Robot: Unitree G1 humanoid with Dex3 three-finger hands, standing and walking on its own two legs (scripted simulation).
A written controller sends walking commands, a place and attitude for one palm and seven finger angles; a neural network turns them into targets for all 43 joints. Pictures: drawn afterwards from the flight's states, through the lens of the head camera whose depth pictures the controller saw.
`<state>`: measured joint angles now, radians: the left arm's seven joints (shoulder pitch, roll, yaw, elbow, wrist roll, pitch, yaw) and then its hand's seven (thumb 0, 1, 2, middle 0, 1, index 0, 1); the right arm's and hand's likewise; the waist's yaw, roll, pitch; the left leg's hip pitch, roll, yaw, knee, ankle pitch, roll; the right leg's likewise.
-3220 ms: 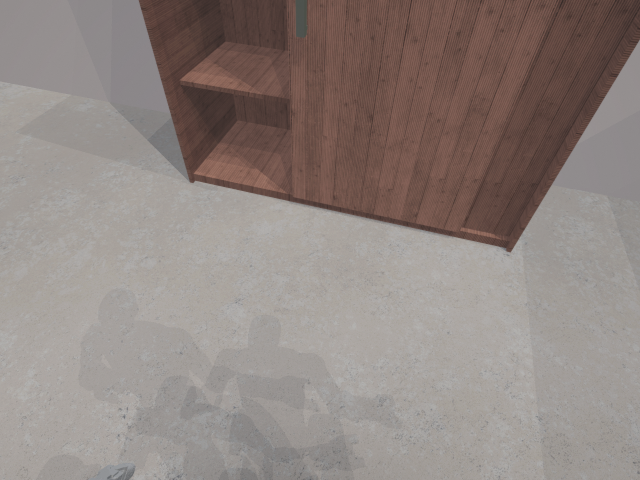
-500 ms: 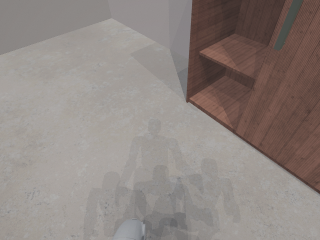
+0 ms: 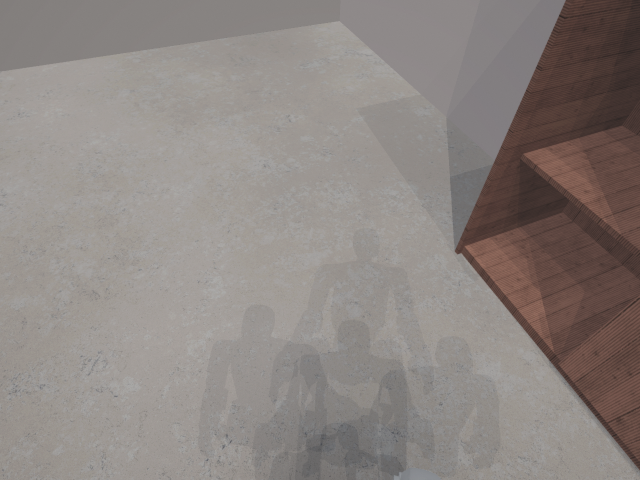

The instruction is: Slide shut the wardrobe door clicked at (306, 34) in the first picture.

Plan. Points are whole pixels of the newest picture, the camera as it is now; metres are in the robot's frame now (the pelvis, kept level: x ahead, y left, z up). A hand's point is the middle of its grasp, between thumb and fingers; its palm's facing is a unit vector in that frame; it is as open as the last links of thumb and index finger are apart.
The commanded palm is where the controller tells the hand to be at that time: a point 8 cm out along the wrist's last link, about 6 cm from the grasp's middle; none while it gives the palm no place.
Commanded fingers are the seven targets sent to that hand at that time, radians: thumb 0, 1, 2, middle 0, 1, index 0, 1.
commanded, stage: walk to a spot facing it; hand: right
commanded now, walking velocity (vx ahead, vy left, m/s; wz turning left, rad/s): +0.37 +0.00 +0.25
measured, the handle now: out of the picture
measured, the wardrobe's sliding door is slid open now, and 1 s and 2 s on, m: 0.52 0.52 0.52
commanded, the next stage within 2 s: turn to face it in 0.66 s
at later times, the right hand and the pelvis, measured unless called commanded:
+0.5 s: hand (497, 424) +0.26 -0.25 -0.17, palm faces -0.14 +0.98 -0.17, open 7.4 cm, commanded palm none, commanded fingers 0.00 -0.90 -0.90 0.20 0.30 0.20 0.30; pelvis +0.20 -0.07 +0.01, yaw +14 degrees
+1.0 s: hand (383, 279) +0.49 -0.07 -0.14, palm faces -0.39 +0.89 -0.23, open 7.4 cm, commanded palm none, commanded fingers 0.00 -0.90 -0.90 0.20 0.30 0.20 0.30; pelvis +0.31 +0.03 +0.00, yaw +21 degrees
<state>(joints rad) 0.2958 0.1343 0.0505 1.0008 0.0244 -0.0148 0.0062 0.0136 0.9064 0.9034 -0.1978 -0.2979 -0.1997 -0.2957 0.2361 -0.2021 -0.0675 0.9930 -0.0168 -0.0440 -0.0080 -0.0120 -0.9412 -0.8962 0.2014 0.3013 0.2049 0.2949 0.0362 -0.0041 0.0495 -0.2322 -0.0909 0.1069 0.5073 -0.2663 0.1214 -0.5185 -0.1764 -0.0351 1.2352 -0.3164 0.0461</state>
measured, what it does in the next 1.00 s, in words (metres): walks ahead, turning left: right foot, then left foot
